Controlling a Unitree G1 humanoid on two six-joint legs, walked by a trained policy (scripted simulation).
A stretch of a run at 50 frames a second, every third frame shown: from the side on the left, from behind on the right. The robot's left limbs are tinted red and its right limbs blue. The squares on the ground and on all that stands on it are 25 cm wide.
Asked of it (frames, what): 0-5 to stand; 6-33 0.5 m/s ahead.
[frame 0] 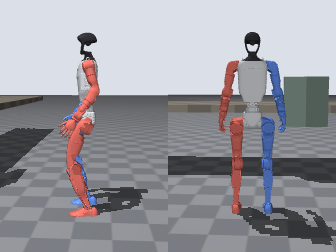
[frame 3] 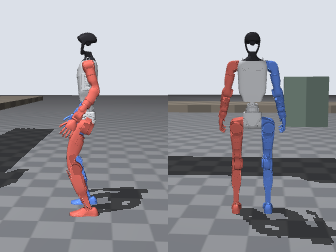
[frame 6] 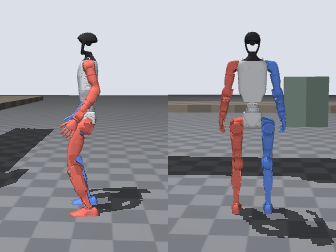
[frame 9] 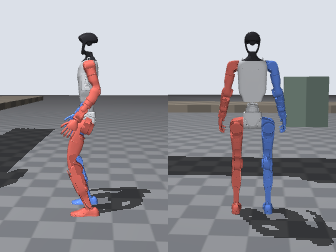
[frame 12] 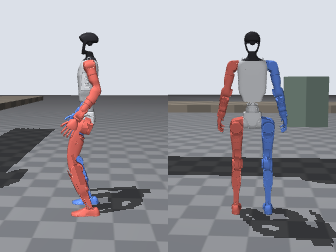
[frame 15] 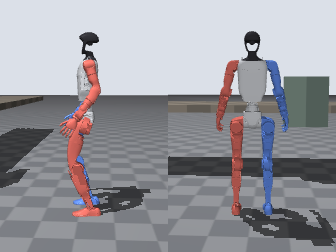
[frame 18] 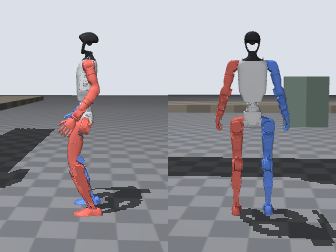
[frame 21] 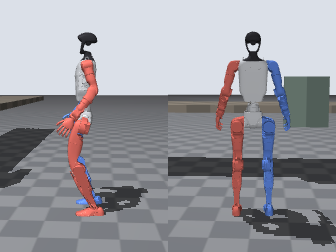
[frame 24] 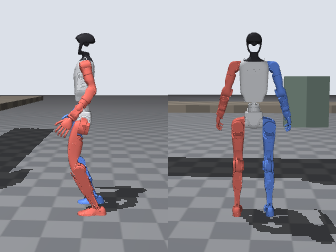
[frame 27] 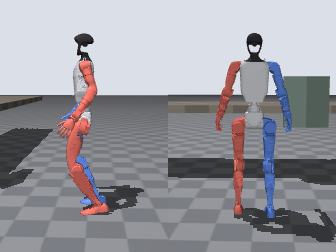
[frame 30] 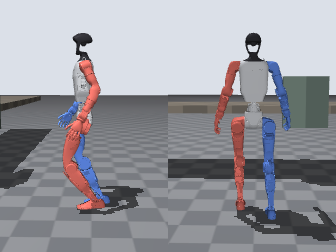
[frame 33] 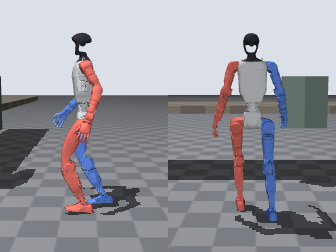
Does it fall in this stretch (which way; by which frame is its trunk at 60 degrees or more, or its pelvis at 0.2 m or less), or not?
no
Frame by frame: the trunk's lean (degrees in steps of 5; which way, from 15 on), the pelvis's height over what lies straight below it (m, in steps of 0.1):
0: 0, 0.8
3: 0, 0.8
6: 0, 0.8
9: 0, 0.8
12: 0, 0.8
15: 5, 0.8
18: 5, 0.8
21: 5, 0.8
24: 0, 0.8
27: 0, 0.8
30: 0, 0.8
33: 0, 0.8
